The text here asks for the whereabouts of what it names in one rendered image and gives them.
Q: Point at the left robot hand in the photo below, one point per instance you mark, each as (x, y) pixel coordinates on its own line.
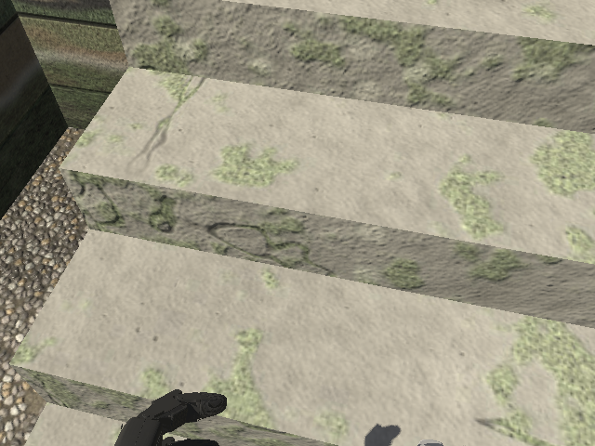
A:
(168, 413)

